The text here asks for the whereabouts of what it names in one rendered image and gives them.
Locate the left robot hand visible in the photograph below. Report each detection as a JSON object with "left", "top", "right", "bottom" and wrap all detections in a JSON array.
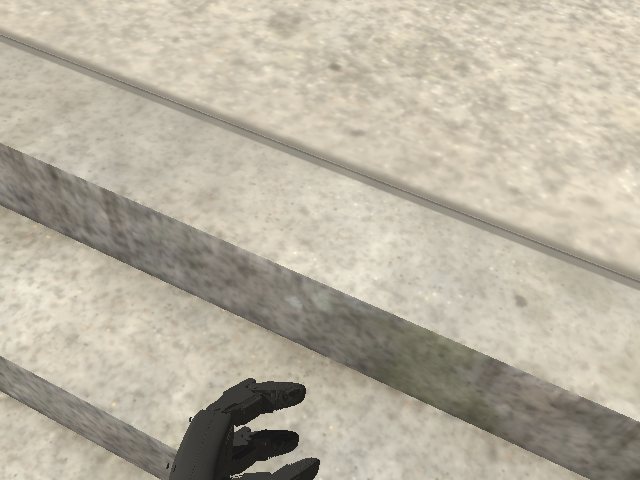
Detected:
[{"left": 166, "top": 378, "right": 320, "bottom": 480}]

